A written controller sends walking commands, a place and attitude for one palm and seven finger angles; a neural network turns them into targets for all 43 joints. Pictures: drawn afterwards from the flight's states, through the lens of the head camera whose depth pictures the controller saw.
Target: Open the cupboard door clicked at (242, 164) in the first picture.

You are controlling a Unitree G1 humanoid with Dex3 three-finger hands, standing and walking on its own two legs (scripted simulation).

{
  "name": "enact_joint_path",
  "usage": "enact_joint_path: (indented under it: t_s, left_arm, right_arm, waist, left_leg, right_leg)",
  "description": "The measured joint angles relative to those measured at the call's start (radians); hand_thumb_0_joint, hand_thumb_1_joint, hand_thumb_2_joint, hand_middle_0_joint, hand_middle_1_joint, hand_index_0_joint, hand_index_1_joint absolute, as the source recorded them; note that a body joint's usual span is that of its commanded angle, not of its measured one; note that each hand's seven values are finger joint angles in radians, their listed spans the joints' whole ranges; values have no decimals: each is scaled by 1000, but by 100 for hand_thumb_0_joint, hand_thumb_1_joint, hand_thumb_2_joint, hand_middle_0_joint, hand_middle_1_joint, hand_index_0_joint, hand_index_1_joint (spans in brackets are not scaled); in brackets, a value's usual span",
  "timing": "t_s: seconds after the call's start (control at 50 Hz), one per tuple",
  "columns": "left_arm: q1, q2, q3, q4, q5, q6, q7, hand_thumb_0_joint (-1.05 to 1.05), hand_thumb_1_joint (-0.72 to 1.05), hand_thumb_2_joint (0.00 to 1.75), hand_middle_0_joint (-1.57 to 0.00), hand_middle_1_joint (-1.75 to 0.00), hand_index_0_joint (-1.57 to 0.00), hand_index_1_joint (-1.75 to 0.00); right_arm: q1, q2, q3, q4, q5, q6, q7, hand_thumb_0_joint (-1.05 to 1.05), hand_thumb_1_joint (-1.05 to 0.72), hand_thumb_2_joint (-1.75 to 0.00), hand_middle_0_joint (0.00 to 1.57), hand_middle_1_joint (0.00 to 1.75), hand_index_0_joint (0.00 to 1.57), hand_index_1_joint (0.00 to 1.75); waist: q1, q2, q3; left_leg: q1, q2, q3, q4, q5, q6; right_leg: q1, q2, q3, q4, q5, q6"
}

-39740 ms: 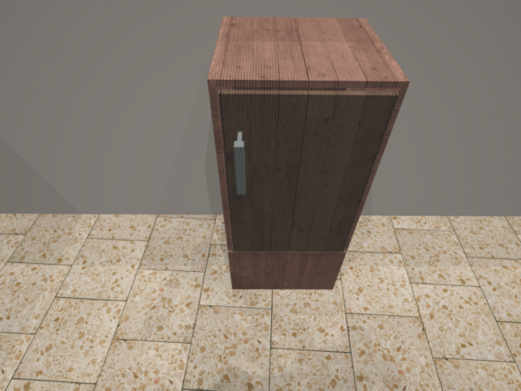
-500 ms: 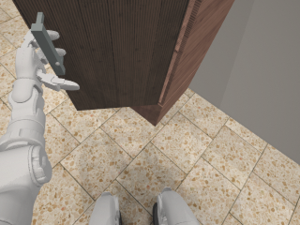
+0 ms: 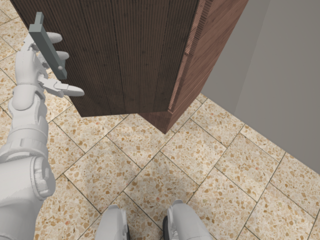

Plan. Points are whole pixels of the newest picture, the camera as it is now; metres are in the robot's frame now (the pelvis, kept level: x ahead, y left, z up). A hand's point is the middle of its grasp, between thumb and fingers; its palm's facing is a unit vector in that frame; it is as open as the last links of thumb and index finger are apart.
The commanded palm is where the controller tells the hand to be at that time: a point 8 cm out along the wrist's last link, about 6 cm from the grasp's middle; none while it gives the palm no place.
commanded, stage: close the thumb around the handle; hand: left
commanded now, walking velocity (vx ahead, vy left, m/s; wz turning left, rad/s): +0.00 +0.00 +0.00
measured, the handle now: (51, 48) +0.56 +0.22 +0.07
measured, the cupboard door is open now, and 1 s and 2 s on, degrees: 46 45 91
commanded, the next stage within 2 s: pull the door open along its arc in 0.80 s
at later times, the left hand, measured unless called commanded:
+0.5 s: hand (59, 70) +0.51 +0.20 +0.06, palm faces +0.05 -1.00 -0.02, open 9.5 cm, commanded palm +0.49 +0.24 +0.06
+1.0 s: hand (61, 70) +0.51 +0.19 +0.06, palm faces +0.06 -1.00 -0.01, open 5.9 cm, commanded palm +0.47 +0.23 +0.06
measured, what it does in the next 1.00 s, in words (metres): stands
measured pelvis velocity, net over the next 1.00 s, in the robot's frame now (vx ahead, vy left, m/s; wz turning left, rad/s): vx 0.00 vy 0.01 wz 0.00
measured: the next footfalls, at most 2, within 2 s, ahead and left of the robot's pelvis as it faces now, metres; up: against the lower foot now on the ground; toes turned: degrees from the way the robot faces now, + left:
none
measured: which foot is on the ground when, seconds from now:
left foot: down 0.00-1.00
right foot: down 0.00-1.00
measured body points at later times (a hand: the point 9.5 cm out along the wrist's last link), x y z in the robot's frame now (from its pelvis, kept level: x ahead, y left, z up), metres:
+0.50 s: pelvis +0.00 +0.01 +0.00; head +0.14 +0.03 +0.43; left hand +0.50 +0.25 +0.07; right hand +0.01 -0.26 -0.11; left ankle +0.02 +0.11 -0.64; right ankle +0.02 -0.12 -0.64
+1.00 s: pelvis +0.00 +0.01 +0.00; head +0.14 +0.03 +0.43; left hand +0.50 +0.25 +0.06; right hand +0.01 -0.26 -0.11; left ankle +0.02 +0.11 -0.64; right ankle +0.02 -0.12 -0.64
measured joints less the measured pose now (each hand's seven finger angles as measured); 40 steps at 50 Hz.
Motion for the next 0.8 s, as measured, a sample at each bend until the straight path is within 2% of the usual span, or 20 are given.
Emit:
enact_joint_path:
  t_s: [0.16, 0.26, 0.4, 0.52, 0.68, 0.8]
  left_arm:
    - [5, -19, -13, 10, 3, -7, 12, -1, -49, 30, -30, -120, -30, -120]
    - [1, -24, -16, 14, 3, -19, 14, -1, -40, 34, -31, -121, -31, -121]
    - [3, -19, -6, 16, 5, -16, 13, -1, -11, 47, -33, -124, -33, -124]
    - [9, -27, -15, 9, -2, -24, 11, 0, 21, 60, -35, -128, -35, -127]
    - [7, -17, -5, 15, 1, -18, 8, 1, 63, 78, -37, -131, -38, -132]
    - [7, -22, 0, 12, 4, -22, -4, 1, 70, 82, -35, -132, -36, -133]
  right_arm:
    - [-7, 1, 0, 7, -1, -3, 0, 0, -91, -90, 21, 30, 21, 30]
    - [-12, 0, 0, 7, -2, -3, 1, 0, -91, -90, 21, 30, 21, 30]
    - [-13, 0, 2, 0, -2, -1, 0, 0, -91, -90, 21, 30, 21, 30]
    - [-9, 1, 0, 9, -2, 2, 1, 0, -91, -90, 21, 30, 21, 30]
    - [-10, 2, 3, 7, -2, -1, -3, 0, -91, -90, 21, 30, 21, 30]
    - [-11, 0, 4, 5, -1, 1, -5, 0, -91, -90, 21, 30, 21, 30]
  waist:
    - [5, 0, -3]
    - [5, -1, -4]
    - [2, -2, -3]
    - [9, -2, -4]
    - [1, -3, -2]
    - [-2, -3, -4]
  left_leg:
    - [11, -5, -2, -4, 0, 3]
    - [13, -6, 0, -2, -1, 5]
    - [9, -7, 3, 1, -2, 8]
    - [12, -8, 3, 1, -2, 9]
    - [9, -6, 2, 3, -2, 9]
    - [8, -5, 4, 5, -4, 10]
  right_leg:
    - [14, -4, -2, -6, 0, 3]
    - [16, -5, 1, -5, -1, 5]
    - [11, -6, 4, -1, -1, 8]
    - [14, -6, 4, -3, -1, 9]
    - [13, -5, 4, -4, 1, 9]
    - [10, -3, 6, -1, 1, 10]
